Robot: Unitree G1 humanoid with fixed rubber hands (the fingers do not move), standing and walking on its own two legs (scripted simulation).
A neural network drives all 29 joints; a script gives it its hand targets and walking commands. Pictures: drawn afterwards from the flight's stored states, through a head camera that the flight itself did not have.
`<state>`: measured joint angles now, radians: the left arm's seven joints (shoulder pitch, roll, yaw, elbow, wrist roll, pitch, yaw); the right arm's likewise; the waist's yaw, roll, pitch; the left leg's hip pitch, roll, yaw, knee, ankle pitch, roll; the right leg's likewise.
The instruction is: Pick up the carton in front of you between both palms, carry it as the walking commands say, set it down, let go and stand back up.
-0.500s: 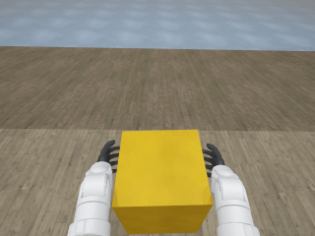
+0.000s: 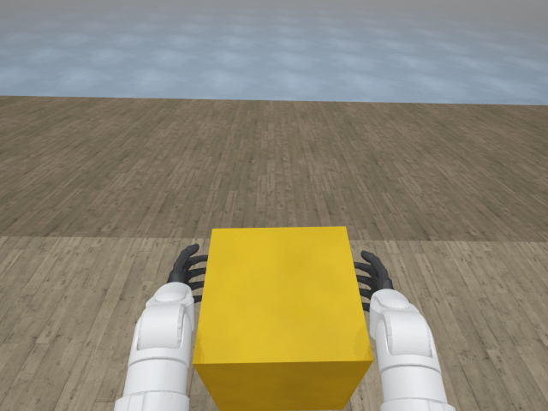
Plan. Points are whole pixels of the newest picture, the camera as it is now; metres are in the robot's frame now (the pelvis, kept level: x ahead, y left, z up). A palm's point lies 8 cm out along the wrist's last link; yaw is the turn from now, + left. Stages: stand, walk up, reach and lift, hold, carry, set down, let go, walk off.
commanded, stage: hold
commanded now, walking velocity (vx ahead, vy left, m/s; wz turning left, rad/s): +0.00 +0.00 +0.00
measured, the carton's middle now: (280, 323) +0.29 +0.00 -0.02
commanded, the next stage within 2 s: carry in 0.88 s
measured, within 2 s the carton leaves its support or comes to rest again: neither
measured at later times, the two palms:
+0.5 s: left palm (179, 294) +0.28 +0.15 +0.05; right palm (381, 299) +0.28 -0.15 +0.05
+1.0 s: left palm (179, 287) +0.29 +0.15 +0.06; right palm (380, 294) +0.29 -0.15 +0.05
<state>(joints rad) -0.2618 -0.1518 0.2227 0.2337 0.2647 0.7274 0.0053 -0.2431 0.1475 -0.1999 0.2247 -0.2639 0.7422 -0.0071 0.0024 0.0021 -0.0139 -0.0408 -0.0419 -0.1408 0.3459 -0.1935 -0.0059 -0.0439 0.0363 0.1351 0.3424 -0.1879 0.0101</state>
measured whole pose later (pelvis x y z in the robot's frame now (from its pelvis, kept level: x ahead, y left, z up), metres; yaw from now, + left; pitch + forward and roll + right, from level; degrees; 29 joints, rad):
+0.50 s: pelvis -0.01 +0.00 +0.00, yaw +0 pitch -7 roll +0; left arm -0.33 -0.17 0.28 0.28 0.31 0.74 -0.02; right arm -0.31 0.16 -0.25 0.28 -0.30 0.76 0.01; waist 0.00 0.00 0.01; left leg -0.05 -0.04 -0.14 0.37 -0.19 -0.01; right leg -0.05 0.04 0.13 0.36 -0.19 0.01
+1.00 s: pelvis +0.00 +0.00 +0.00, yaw +0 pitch -2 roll +0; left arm -0.25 -0.15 0.20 0.16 0.26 0.79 0.01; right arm -0.23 0.14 -0.18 0.15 -0.25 0.80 -0.01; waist 0.00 0.00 -0.08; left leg -0.18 -0.02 -0.08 0.47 -0.38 -0.01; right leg -0.17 0.02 0.08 0.45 -0.35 0.01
